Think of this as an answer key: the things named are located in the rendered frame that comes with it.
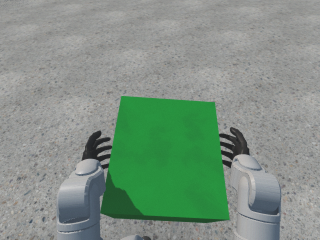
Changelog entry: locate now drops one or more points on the robot right hand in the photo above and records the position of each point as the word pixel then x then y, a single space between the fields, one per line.
pixel 239 148

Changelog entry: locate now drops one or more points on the robot left forearm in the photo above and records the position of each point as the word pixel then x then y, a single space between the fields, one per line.
pixel 78 202

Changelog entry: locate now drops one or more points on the robot right forearm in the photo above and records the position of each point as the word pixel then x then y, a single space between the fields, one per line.
pixel 258 200

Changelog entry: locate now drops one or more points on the carton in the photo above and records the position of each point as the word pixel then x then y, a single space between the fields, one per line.
pixel 166 162

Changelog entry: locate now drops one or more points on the robot left hand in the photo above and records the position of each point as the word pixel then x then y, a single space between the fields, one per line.
pixel 91 151

